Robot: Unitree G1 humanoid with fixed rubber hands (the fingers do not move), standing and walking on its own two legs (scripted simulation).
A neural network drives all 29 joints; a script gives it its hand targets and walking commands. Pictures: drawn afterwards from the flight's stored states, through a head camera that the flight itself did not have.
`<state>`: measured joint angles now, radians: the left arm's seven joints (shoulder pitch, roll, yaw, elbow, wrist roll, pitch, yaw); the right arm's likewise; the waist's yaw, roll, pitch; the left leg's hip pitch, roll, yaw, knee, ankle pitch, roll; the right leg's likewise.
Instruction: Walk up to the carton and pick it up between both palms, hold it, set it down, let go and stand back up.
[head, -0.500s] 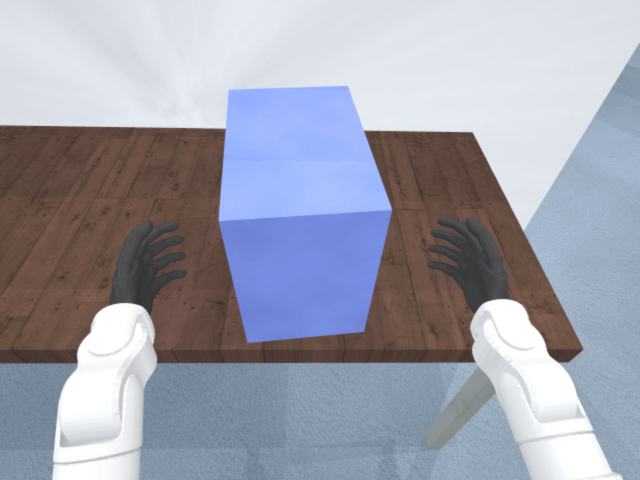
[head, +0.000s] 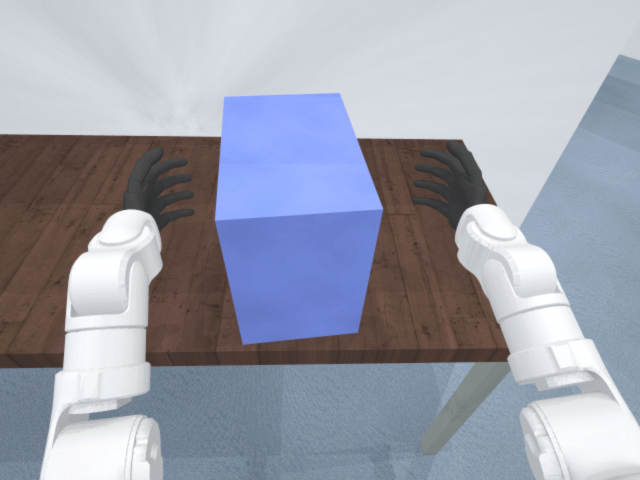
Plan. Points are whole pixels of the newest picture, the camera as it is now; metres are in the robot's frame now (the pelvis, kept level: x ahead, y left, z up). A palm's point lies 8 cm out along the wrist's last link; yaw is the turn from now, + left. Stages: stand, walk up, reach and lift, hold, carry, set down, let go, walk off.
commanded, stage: reach and lift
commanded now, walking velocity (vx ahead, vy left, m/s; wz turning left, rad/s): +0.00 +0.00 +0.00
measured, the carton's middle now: (292, 216) +0.48 +0.07 +0.06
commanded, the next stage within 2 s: none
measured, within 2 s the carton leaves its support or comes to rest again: neither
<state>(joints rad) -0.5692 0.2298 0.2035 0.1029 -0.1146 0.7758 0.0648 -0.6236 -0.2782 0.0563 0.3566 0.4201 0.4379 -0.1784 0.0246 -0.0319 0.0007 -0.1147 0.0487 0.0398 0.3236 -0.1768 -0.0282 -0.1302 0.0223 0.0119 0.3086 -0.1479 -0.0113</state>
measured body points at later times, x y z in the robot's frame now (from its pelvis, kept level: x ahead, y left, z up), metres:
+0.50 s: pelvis +0.00 +0.00 +0.00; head +0.00 +0.02 +0.45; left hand +0.43 +0.23 +0.23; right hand +0.46 -0.13 +0.23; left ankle +0.00 +0.13 -0.75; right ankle +0.01 -0.11 -0.75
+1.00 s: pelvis +0.01 +0.01 +0.00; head +0.02 +0.02 +0.45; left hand +0.45 +0.23 +0.17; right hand +0.48 -0.12 +0.17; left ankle +0.00 +0.13 -0.75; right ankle +0.01 -0.11 -0.75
